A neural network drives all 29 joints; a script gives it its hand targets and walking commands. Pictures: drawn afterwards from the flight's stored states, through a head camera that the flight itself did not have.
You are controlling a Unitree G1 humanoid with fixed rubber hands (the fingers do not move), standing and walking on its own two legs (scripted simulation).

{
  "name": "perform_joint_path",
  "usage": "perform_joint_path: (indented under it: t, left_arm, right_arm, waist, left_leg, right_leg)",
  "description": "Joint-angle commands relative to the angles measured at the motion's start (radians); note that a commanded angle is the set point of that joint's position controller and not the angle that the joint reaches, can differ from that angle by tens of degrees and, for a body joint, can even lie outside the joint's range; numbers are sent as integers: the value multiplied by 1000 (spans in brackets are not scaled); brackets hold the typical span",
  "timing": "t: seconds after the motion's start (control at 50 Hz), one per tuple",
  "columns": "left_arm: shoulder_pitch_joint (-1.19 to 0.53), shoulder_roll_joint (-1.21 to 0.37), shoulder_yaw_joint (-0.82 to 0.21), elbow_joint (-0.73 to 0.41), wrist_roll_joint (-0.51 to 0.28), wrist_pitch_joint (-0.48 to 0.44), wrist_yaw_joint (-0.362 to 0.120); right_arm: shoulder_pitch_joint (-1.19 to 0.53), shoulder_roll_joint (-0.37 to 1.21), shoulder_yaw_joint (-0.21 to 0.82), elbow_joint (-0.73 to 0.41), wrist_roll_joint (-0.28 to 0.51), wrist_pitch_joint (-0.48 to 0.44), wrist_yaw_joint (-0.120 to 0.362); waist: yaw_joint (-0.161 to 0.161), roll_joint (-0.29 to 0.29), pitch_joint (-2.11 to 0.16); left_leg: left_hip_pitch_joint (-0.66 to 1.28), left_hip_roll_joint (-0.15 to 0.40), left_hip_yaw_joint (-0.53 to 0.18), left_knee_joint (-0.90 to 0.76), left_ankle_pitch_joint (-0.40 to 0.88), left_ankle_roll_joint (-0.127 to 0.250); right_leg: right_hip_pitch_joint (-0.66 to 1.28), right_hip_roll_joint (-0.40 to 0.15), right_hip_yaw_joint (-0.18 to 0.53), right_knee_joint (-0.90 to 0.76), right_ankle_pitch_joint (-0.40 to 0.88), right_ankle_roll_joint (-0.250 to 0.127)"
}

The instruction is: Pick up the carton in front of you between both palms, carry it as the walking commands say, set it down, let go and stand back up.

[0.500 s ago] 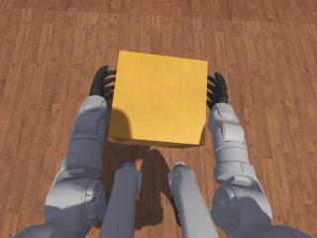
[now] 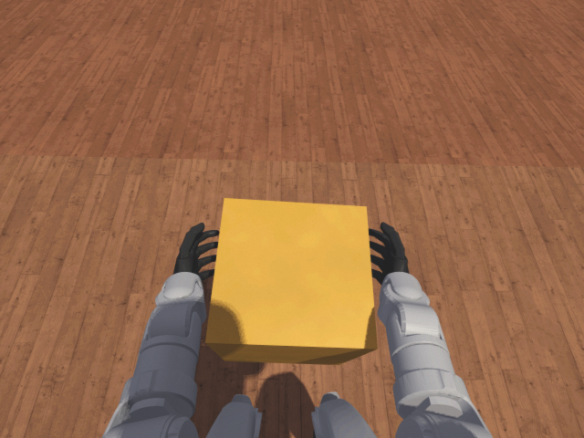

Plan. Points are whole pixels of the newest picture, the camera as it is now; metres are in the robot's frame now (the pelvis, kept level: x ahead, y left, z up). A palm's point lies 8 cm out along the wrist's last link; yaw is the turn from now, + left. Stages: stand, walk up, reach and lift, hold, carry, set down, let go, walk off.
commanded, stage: reach and lift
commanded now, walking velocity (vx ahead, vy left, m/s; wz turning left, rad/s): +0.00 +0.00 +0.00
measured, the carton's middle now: (288, 291) +0.34 +0.00 -0.11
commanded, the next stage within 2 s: hold in 1.42 s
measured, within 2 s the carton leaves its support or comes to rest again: neither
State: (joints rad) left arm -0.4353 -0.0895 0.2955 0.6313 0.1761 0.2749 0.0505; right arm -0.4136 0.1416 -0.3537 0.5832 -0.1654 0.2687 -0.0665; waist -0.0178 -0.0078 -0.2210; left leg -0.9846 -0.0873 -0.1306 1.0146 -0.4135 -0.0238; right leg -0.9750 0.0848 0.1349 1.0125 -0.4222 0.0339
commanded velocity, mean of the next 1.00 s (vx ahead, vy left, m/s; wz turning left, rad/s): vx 0.00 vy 0.00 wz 0.00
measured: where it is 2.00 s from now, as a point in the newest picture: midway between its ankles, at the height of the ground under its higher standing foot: outside the picture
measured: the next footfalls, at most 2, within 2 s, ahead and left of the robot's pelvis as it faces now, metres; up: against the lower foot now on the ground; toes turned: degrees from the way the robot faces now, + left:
none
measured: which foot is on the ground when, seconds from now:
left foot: down 0.00-1.00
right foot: down 0.00-1.00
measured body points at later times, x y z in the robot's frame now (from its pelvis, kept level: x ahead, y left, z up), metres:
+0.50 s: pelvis +0.02 +0.00 +0.07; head -0.02 +0.00 +0.52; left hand +0.32 +0.15 +0.09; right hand +0.33 -0.16 +0.09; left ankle +0.03 +0.13 -0.67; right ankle +0.03 -0.13 -0.67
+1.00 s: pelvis +0.01 +0.00 +0.08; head -0.01 +0.00 +0.53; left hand +0.32 +0.15 +0.10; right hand +0.33 -0.16 +0.10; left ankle +0.03 +0.13 -0.67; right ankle +0.03 -0.13 -0.67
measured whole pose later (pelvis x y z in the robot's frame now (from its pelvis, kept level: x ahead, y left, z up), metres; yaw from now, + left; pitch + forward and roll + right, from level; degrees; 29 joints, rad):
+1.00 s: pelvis +0.01 +0.00 +0.08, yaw +0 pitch -4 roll +0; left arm -0.31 -0.16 0.28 0.37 0.31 0.64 0.00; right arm -0.33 0.17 -0.31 0.38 -0.31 0.62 0.01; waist 0.00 0.00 -0.01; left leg -0.15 -0.04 -0.14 0.42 -0.21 -0.01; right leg -0.14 0.04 0.15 0.42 -0.21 0.01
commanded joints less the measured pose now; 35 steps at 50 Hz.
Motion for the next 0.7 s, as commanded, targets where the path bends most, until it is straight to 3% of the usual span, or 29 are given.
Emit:
perform_joint_path:
  t: [0.0, 0.14, 0.32, 0.42, 0.52, 0.68]
  left_arm:
    - [-454, -1021, -561, -27, -117, -5, -229]
    - [-353, -1026, -604, -98, -130, 56, -239]
    - [-280, -1024, -660, -238, -163, 208, -263]
    - [-274, -1007, -595, -244, -138, 287, -276]
    - [-356, -996, -514, -199, -105, 310, -298]
    - [-470, -1022, -531, -218, -111, 303, -308]
  right_arm:
    - [-429, 988, 597, 49, 93, 19, 235]
    - [-325, 988, 641, -6, 97, 78, 255]
    - [-238, 998, 689, -123, 132, 226, 286]
    - [-240, 975, 636, -134, 107, 303, 298]
    - [-313, 973, 551, -91, 70, 328, 314]
    - [-425, 1006, 568, -104, 81, 322, 325]
  waist:
    - [4, 23, -452]
    - [7, 16, -344]
    - [15, 13, -174]
    - [18, 4, -6]
    - [13, -4, 70]
    - [17, 4, -17]
  left_leg:
    - [424, -37, 50, -203, 322, 16]
    - [611, -20, 36, -361, 425, 14]
    - [823, -7, 41, -555, 465, 3]
    - [841, -3, 49, -630, 344, 10]
    - [822, 2, 62, -641, 212, 21]
    - [851, 1, 70, -633, 210, 20]
  right_leg:
    - [357, 43, -61, -199, 319, -17]
    - [561, 28, -49, -355, 427, -19]
    - [789, 8, -46, -548, 476, -15]
    - [820, 1, -49, -629, 365, -16]
    - [797, -6, -59, -649, 231, -24]
    - [832, -5, -68, -635, 228, -23]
